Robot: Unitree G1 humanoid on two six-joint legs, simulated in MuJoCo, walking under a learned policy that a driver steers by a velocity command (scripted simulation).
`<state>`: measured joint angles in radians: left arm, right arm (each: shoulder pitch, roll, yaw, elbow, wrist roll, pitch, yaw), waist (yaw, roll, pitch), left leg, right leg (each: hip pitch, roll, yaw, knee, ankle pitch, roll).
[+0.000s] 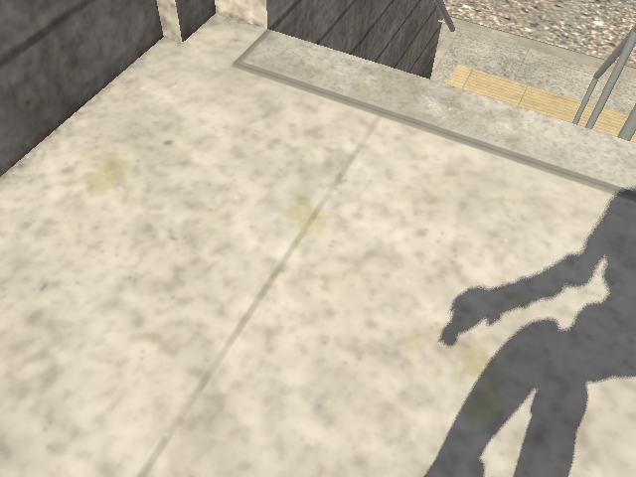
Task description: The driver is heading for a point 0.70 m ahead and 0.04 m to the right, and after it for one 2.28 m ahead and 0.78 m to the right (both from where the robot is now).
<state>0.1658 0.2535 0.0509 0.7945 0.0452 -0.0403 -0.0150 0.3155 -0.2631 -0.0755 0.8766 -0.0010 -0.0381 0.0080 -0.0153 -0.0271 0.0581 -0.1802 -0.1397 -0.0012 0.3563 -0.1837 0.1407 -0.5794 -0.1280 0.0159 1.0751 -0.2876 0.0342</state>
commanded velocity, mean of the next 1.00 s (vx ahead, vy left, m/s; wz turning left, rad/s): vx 0.50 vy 0.00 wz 0.24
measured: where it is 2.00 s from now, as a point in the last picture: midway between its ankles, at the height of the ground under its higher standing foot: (290, 245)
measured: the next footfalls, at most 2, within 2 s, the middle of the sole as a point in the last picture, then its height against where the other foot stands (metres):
right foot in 0.32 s outside the picture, level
left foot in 0.82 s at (244, 429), level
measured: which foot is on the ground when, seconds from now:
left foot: down 0.00-0.32, up 0.34-0.80, down 0.82-1.00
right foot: up 0.00-0.30, down 0.32-0.82, up 0.84-1.00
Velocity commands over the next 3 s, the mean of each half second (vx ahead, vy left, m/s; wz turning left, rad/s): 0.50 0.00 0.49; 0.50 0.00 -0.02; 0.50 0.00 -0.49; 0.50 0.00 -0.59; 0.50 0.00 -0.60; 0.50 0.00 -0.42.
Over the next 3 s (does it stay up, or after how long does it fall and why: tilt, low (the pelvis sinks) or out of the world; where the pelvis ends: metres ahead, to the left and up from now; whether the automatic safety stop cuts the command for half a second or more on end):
stays up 1.49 -0.28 -0.02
